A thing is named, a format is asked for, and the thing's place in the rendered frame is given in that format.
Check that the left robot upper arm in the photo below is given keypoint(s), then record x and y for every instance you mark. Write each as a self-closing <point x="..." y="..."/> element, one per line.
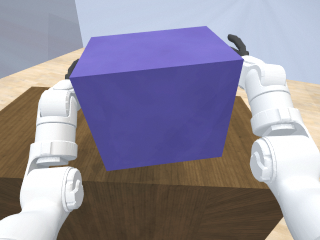
<point x="48" y="196"/>

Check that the right robot upper arm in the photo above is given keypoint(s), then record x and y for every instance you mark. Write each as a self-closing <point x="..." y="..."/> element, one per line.
<point x="290" y="166"/>

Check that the right robot hand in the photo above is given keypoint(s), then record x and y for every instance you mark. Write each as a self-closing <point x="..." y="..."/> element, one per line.
<point x="239" y="44"/>

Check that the pedestal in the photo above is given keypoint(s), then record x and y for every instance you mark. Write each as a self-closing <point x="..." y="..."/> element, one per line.
<point x="206" y="199"/>

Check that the carton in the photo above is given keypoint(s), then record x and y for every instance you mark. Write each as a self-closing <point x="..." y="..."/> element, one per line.
<point x="157" y="97"/>

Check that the left robot hand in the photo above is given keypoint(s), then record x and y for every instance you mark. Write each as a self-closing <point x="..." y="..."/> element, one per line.
<point x="70" y="69"/>

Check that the robot right forearm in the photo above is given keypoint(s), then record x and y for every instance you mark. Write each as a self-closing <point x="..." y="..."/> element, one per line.
<point x="272" y="109"/>

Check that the robot left forearm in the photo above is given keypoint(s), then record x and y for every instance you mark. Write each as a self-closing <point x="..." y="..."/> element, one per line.
<point x="56" y="125"/>

